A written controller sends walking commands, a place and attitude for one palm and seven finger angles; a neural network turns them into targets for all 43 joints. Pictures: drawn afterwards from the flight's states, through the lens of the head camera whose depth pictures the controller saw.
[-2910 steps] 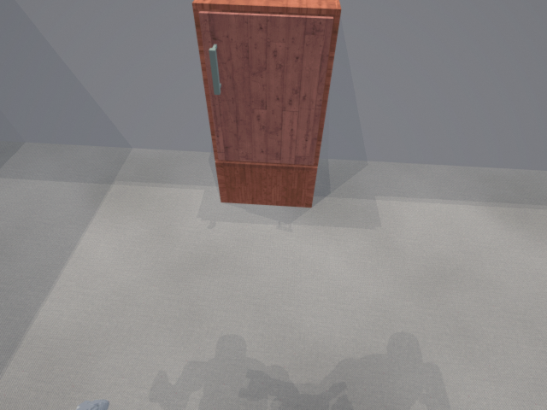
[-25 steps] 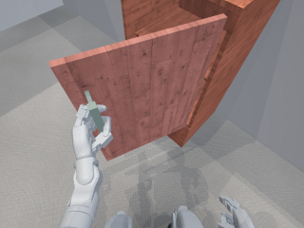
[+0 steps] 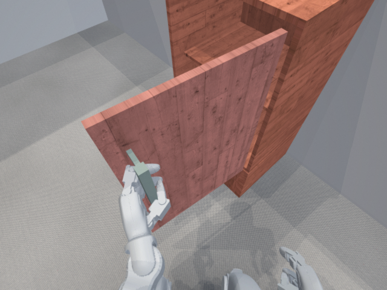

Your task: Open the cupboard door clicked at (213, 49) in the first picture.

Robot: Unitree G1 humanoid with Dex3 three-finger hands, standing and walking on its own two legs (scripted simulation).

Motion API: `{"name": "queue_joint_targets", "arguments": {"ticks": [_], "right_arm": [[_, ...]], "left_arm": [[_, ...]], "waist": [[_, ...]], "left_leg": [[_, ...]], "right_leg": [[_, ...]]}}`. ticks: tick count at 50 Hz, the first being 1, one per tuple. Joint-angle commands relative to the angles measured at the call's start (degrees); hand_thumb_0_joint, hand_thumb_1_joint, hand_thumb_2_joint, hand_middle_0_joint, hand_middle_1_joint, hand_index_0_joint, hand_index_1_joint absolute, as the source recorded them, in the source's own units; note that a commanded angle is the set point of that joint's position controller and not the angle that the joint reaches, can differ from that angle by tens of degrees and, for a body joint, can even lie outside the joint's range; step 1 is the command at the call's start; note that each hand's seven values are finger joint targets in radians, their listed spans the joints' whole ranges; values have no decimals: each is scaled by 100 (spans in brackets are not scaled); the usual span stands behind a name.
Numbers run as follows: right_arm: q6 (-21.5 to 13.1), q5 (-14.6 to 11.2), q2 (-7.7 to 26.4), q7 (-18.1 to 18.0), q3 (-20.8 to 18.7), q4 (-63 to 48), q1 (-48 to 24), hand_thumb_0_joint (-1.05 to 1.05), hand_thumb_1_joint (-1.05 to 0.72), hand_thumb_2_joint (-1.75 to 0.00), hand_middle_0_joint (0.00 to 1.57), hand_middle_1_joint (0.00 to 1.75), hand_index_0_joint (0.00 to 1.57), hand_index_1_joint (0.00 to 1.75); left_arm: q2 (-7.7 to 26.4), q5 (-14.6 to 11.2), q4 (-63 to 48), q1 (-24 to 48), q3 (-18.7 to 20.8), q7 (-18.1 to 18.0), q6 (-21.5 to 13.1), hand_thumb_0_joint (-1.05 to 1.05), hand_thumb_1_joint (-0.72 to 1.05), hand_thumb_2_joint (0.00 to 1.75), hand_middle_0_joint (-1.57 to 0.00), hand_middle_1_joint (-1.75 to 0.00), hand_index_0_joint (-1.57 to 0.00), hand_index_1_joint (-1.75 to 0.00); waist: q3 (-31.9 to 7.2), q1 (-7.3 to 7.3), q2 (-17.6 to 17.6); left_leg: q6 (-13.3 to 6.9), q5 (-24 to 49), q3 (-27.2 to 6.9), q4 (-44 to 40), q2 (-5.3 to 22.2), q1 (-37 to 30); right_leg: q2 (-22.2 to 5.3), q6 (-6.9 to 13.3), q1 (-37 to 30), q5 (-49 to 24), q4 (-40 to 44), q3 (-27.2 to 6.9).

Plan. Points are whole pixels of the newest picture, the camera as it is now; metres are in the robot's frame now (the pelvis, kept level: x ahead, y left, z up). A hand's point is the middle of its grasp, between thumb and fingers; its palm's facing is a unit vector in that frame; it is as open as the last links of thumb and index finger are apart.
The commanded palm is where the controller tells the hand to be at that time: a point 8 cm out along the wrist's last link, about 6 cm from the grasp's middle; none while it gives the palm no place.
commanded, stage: open thumb and fingers to let go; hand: left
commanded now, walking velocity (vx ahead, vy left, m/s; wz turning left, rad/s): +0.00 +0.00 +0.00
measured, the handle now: (143, 179) +0.33 +0.12 +0.03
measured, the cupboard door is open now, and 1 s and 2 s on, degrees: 84 83 85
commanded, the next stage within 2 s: slide the hand sideways off the handle in 0.78 s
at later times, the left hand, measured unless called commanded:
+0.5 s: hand (163, 196) +0.29 +0.07 +0.03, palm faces +0.33 -0.94 -0.01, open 12.8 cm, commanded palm +0.24 +0.12 +0.03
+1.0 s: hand (157, 209) +0.27 +0.08 +0.03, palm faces +0.06 -0.99 -0.08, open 15.6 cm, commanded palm +0.24 +0.11 +0.03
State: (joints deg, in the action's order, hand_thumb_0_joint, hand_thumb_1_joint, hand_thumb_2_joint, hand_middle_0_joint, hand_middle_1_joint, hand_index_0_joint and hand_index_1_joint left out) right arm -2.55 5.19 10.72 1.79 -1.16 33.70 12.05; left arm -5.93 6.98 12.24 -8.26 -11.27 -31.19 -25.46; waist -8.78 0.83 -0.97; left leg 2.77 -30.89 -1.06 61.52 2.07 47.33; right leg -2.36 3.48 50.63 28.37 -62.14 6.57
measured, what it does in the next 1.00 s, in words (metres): stands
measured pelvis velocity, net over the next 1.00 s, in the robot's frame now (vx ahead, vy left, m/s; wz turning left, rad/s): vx -0.03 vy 0.02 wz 0.00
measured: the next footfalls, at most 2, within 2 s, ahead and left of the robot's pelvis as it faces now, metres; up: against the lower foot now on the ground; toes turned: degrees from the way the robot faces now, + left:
none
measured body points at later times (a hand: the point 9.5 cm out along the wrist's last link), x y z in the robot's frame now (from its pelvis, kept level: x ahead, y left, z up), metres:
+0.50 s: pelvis -0.02 +0.01 -0.01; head +0.05 +0.00 +0.44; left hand +0.27 +0.12 +0.04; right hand +0.15 -0.21 -0.12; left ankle -0.01 +0.15 -0.66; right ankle +0.02 -0.08 -0.66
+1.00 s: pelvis -0.03 +0.02 -0.01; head +0.04 +0.01 +0.43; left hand +0.26 +0.14 +0.03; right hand +0.14 -0.19 -0.12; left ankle -0.01 +0.15 -0.66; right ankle +0.02 -0.08 -0.66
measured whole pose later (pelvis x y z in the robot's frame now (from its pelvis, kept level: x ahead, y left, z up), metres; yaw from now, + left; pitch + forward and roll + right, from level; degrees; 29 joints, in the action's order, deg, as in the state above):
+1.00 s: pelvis -0.03 +0.02 -0.01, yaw +0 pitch +15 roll +0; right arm -4.4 4.0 10.7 1.2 0.3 32.7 11.5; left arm -0.1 5.9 15.0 -1.6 -12.4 -17.6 -24.3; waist -7.8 -0.1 -1.7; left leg 0.6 -30.2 -0.7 65.7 0.6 50.9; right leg -3.8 1.9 53.2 26.6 -64.6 5.9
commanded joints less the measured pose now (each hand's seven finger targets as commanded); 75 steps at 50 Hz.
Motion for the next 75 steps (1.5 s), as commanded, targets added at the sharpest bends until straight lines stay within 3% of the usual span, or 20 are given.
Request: {"name": "queue_joint_targets", "arguments": {"ticks": [1, 5, 8, 14, 18, 20, 32, 38, 44, 45, 46, 47, 49, 51, 52, 54, 60, 62, 65, 75], "right_arm": [[-369, -30, 410, -145, -152, -703, -370, 0, -90, -90, 20, 30, 20, 30], [-394, -62, 432, -147, -173, -730, -335, 0, -90, -90, 20, 30, 20, 30], [-392, -77, 448, -162, -176, -716, -353, 0, -90, -90, 20, 30, 20, 30], [-407, -65, 469, -155, -151, -721, -420, 0, -90, -90, 20, 30, 20, 30], [-406, -47, 455, -139, -152, -739, -389, 0, -90, -90, 20, 30, 20, 30], [-402, -46, 473, -128, -148, -776, -356, 0, -90, -90, 20, 30, 20, 30], [-423, -26, 478, -115, -118, -743, -422, 0, -90, -90, 20, 30, 20, 30], [-427, -16, 469, -105, -114, -741, -449, 0, -90, -90, 20, 30, 20, 30], [-430, -36, 471, -94, -111, -766, -467, 0, -90, -90, 20, 30, 20, 30], [-433, -48, 677, -88, -95, -643, -127, 0, -90, -90, 20, 30, 20, 30], [-424, -108, 692, -117, -162, -782, -115, 0, -90, -90, 20, 30, 20, 30], [-424, -151, 689, -142, -152, -852, -131, 0, -90, -90, 20, 30, 20, 30], [-494, -293, 713, -171, -109, -1014, -119, 0, -90, -90, 20, 30, 20, 30], [-559, -446, 711, -210, -63, -1171, -168, 0, -90, -90, 20, 30, 20, 30], [-583, -492, 736, -233, -60, -1218, -186, 0, -90, -90, 20, 30, 20, 30], [-601, -526, 774, -238, -64, -1333, -198, 0, -90, -90, 20, 30, 20, 30], [-510, -444, 801, -138, -90, -1522, -135, 0, -90, -90, 20, 30, 20, 30], [-448, -440, 781, -120, -78, -1562, -120, 0, -90, -90, 20, 30, 20, 30], [-395, -431, 783, -145, -90, -1647, -132, 0, -90, -90, 20, 30, 20, 30], [-414, -463, 780, -216, -83, -1764, -73, 0, -90, -90, 20, 30, 20, 30]], "left_arm": [[-5, 180, -906, 1264, 112, -164, -311, 0, 69, 81, -38, -133, -38, -133], [-161, 46, -993, 1242, 3, -72, -269, 0, 41, 69, -36, -130, -36, -130], [-109, -43, -950, 1304, 66, -14, -250, 0, 20, 60, -35, -127, -35, -127], [-148, 49, -750, 1738, 20, -87, -257, 0, -22, 42, -32, -123, -32, -123], [-279, 132, -633, 1786, -52, -171, -210, 0, -50, 30, -30, -120, -30, -120], [-257, 87, -587, 1685, 2, -176, -146, 0, -50, 30, -30, -120, -30, -120], [-372, 166, -641, 2004, -123, -299, -143, 0, -50, 30, -20, -60, -20, -60], [-510, 186, -615, 2092, -197, -409, -61, 0, -50, 30, -15, -30, -15, -30], [-652, 145, -646, 2062, -304, -395, 11, 0, -50, 30, -15, -30, -15, -30], [17, 797, -780, 2109, -1358, 767, -180, 0, -50, 30, -15, -30, -15, -30], [462, 579, -1205, 2414, -882, 1395, -394, 0, -50, 30, -15, -30, -15, -30], [540, 466, -1314, 2327, -937, 1875, -473, 0, -50, 30, -15, -30, -15, -30], [476, 17, -1332, 2196, -1112, 2795, -474, 0, -50, 30, -15, -30, -15, -30], [202, -698, -1324, 2026, -1010, 3237, -299, 0, -50, 30, -15, -30, -15, -30], [241, -961, -1366, 1995, -810, 3274, -207, 0, -50, 30, -15, -30, -15, -30], [346, -1174, -1434, 1527, -472, 3169, -56, 0, -50, 30, -15, -30, -15, -30], [851, -829, -1719, 682, 26, 2709, 21, 0, -50, 30, -15, -30, -15, -30], [891, -761, -1802, 665, 53, 2687, 25, 0, -50, 30, -15, -30, -15, -30], [1067, -711, -2109, 592, 192, 2697, 9, 0, -50, 30, -15, -30, -15, -30], [1205, -975, -2750, -423, 377, 2951, 38, 0, -50, 30, -15, -30, -15, -30]], "waist": [[-1486, 51, 697], [-1794, 9, 619], [-1703, 35, 764], [-1464, 75, 692], [-1621, 38, 516], [-1664, 1, 634], [-1432, 50, 493], [-1633, 29, 404], [-1533, 44, 546], [-1223, 530, 690], [-1762, 336, 335], [-1898, 272, 190], [-1652, 368, 191], [-1394, 359, 244], [-1340, 324, 354], [-1338, 152, 500], [-1417, -81, 533], [-1225, -48, 474], [-1339, -103, 339], [-1402, -71, 210]], "left_leg": [[-259, 1148, 129, -349, -377, 132], [-266, 1315, 141, -393, -381, -11], [-267, 1254, 129, -395, -374, 31], [-288, 953, 111, -425, -373, 52], [-294, 1112, 125, -464, -368, -97], [-289, 1185, 104, -500, -367, -91], [-276, 963, 63, -593, -336, -137], [-274, 1032, 62, -597, -340, -243], [-265, 990, 27, -628, -323, -233], [-371, 1011, 49, -445, -305, -219], [-387, 1091, 40, -406, -329, -275], [-388, 1098, 29, -412, -338, -362], [-407, 903, -13, -425, -347, -329], [-401, 736, -73, -511, -340, -342], [-389, 596, -96, -541, -338, -277], [-367, 618, -99, -606, -351, -238], [-345, 912, -43, -506, -371, -51], [-335, 753, -12, -502, -368, 18], [-334, 826, -34, -475, -364, 3], [-310, 1195, -68, -348, -345, -78]], "right_leg": [[-107, -275, -1795, -1594, 1186, -987], [-83, -257, -1964, -1881, 1119, -916], [-103, -301, -1978, -1866, 1158, -950], [-58, -260, -1581, -1076, 1193, -855], [1, -215, -1537, -1300, 1065, -709], [28, -202, -1627, -1419, 1044, -654], [74, -168, -1278, -992, 1004, -498], [117, -149, -1208, -1017, 914, -414], [130, -154, -1149, -922, 913, -356], [77, -159, -965, -1349, 842, -511], [9, -116, -1205, -1539, 738, -577], [5, -96, -1276, -1578, 683, -599], [7, -101, -1186, -1350, 739, -599], [63, -123, -1047, -998, 829, -523], [72, -147, -1000, -737, 878, -497], [84, -153, -1060, -612, 864, -435], [86, -124, -1120, -871, 618, -447], [79, -133, -1012, -720, 634, -458], [103, -100, -1038, -767, 549, -470], [160, -118, -1025, -1213, 382, -388]]}}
